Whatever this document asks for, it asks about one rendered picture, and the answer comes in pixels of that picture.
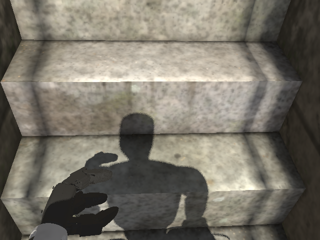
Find left robot hand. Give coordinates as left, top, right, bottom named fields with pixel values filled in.
left=40, top=167, right=119, bottom=237

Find left robot forearm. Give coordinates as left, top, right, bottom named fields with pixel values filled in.
left=29, top=223, right=68, bottom=240

